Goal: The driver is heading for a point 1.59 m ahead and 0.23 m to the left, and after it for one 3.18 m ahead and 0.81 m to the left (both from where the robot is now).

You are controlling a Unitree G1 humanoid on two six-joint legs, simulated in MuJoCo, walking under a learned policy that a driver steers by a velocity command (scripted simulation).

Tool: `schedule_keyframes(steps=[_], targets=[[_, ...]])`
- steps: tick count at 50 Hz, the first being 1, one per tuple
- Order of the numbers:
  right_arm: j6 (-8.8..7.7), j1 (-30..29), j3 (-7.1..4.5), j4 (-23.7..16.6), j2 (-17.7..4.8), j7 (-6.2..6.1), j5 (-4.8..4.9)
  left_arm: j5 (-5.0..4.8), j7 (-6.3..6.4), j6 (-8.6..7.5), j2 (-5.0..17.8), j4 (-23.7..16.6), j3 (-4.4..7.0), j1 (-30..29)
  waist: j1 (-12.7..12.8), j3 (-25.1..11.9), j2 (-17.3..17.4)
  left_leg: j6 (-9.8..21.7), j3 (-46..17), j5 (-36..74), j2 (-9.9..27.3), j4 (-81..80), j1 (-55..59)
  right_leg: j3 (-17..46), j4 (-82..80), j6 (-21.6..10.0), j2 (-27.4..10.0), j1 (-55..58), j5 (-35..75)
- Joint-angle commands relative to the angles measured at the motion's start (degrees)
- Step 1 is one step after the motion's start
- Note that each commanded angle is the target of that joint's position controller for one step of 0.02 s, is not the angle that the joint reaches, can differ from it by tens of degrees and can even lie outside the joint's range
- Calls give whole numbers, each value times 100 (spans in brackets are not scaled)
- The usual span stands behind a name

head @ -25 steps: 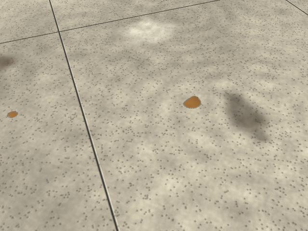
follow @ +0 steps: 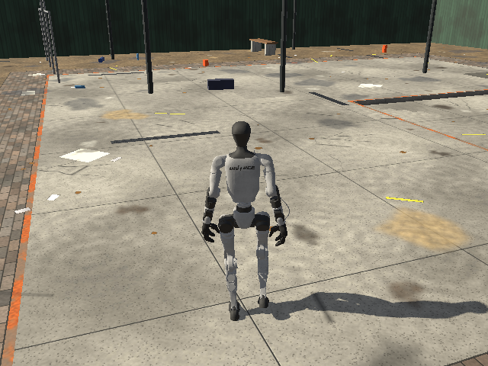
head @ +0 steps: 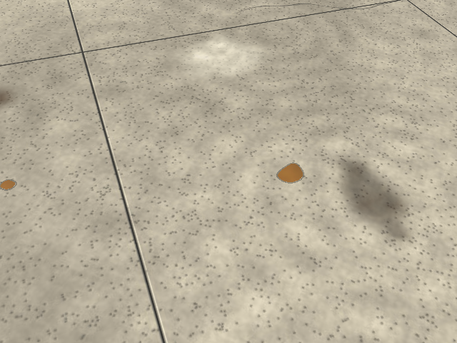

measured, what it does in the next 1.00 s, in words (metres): walks ahead: right foot, then left foot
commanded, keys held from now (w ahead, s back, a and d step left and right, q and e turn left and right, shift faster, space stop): w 1.00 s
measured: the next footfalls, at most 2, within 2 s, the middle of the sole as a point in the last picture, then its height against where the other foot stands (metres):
right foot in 0.30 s outside the picture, level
left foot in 0.86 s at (199, 302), level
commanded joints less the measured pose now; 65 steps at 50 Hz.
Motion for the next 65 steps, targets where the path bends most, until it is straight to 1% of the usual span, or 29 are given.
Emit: schedule_keyframes(steps=[1,5,9,12,14,15,16,17,18,19,20,22,25,29,32,38,40,42,43,44,45,46,47,49,50,52,55,60,65], targets=[[-133,581,-19,12,-474,-37,25,4,-69,-17,230,-334,59,-248,32,606,553,445,-1388,1709,1466,-1168,705,-70,164,105,-218,-1624,459],[-146,876,61,103,-437,-66,14,-36,-68,58,109,-769,5,-1281,-105,738,643,453,-873,3132,1302,-1124,598,-422,-611,230,-88,-1796,773],[-164,933,86,134,-511,-113,7,-114,-64,59,17,-1111,-91,-2066,-211,880,764,422,-613,3826,1254,-1149,409,-729,-2131,120,165,-1035,1168],[-200,753,49,136,-684,-139,6,-124,22,33,262,-1093,-11,-1654,107,576,811,357,-479,5602,1426,-496,718,-764,-2531,-208,427,-114,1033],[-172,545,3,95,-812,-153,2,-132,104,-45,514,-672,140,-293,688,-138,786,290,-395,6212,1414,1056,838,-650,-2850,-443,621,1191,925],[-153,444,-5,56,-827,-131,32,-73,156,-88,670,-417,232,529,1055,-516,672,246,-293,5279,1251,2224,236,-379,-3193,-575,352,2318,946],[-145,587,55,-102,-521,-93,36,67,196,-104,1181,-298,371,1312,1147,-1161,-63,217,-60,2679,840,4074,-810,1285,-3291,-849,-1086,3463,-12],[-116,1149,37,-108,-187,-11,203,14,131,-23,1281,-359,411,1124,677,-1614,-1099,61,-298,-1326,-260,6107,-2593,4325,-4311,-1729,-2274,4276,-537],[-83,582,-52,-240,-614,-26,55,-157,76,-12,1064,-456,371,386,488,-814,-216,186,-751,-823,215,6197,-3143,3905,-4659,-1569,-2009,3514,-1199],[-101,10,-80,-420,-633,6,12,-188,58,-53,680,-559,265,-117,379,-121,22,201,-707,-327,443,5913,-3219,3085,-4833,-1409,-1834,2682,-1059],[-105,-153,-81,-455,-514,19,11,-143,50,-117,383,-515,187,-270,176,320,315,189,-689,-94,632,5532,-2977,2491,-5024,-1221,-1597,1955,-312],[38,-23,-66,-422,-275,68,-109,-116,109,-234,120,-346,76,-135,-142,365,207,70,-693,0,818,4984,-2370,1628,-5126,-926,-1179,1282,624],[187,-274,-91,-552,-251,127,-124,-128,138,-348,318,-179,79,314,-227,425,33,-82,-481,210,877,4487,-2551,1064,-5235,-873,-982,1229,1443],[236,-1456,-105,-982,-378,173,-83,-147,133,-329,401,-130,51,772,12,629,-31,-263,-196,1062,968,3431,-3290,662,-5393,-708,-789,1587,2072],[209,-2132,-50,-1208,-283,192,-18,-155,144,-322,364,-75,10,1106,211,616,-124,-311,23,1555,813,2423,-3189,400,-5295,-528,-673,1890,2765],[136,-2868,-33,-1511,-357,167,1,-62,236,-287,447,96,4,1552,387,632,-246,-53,179,1336,533,1396,-3204,354,-4864,-602,-996,3111,3824],[83,-2535,-84,-1462,-454,127,-4,-43,266,-287,539,78,29,1356,137,465,-302,151,253,855,311,1156,-2599,243,-4334,-547,-1068,3264,5058],[8,-1214,-215,-1038,-655,37,-24,-51,262,-261,643,62,59,1176,-424,-197,-275,393,345,779,-9,702,-1094,91,-2866,-409,-940,3156,5845],[-46,-240,-320,-756,-896,-20,-127,-111,247,-265,594,-19,38,1078,-817,-709,-149,600,-125,896,460,586,365,-19,-1635,-323,-768,2228,4742],[-50,544,-501,-672,-1546,-60,-283,-346,168,-267,62,-217,-80,1536,-763,-1611,945,1314,-2583,410,2241,486,2282,-406,649,-44,-7,223,1857],[43,311,-499,-663,-1432,32,-105,-277,159,-249,349,-149,36,1574,-627,-1825,922,1646,-4293,322,2744,-300,2359,149,1784,-61,588,-751,-1268],[62,-389,-435,-747,-1217,60,25,-171,167,-221,492,-311,102,1014,-343,-812,510,1427,-3431,-134,2474,-472,1487,442,1869,-122,158,-1191,-779],[31,-845,-334,-829,-833,86,42,-132,137,-251,428,-430,93,630,-221,-206,281,1247,-2778,25,2263,-745,639,430,1551,-120,-51,-1170,-338],[-51,-987,-192,-710,-392,56,34,-22,95,-151,232,-451,102,553,135,280,324,826,-1818,706,1733,-1060,-383,390,885,-54,-335,-666,-1],[-93,-877,-162,-634,-332,36,28,15,57,-74,95,-399,84,686,225,265,390,750,-1549,948,1607,-1121,-563,347,724,5,-362,-450,59],[-176,-542,-180,-494,-490,16,38,34,5,17,55,-463,93,581,287,281,409,767,-1248,1567,1495,-1182,-605,211,522,105,-384,-531,208],[-194,-226,-191,-419,-655,16,41,21,-30,83,150,-758,104,-192,195,472,441,750,-963,1823,1385,-1362,-457,47,-71,255,-517,-1134,784],[-184,297,-134,-322,-624,9,43,-69,-52,63,83,-1167,26,-1382,-117,572,513,598,-616,2598,1229,-1339,-4,-246,-1649,349,-392,-1220,1577],[-152,695,-138,-163,-693,-66,-21,-81,-34,7,164,-1429,15,-2017,-280,636,571,663,-601,3221,1518,-1037,948,-346,-2475,133,-193,-1240,1390]])
Over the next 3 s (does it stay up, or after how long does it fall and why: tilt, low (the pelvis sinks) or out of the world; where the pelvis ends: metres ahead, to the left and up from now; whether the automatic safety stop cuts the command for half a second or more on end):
stays up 1.51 0.17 -0.01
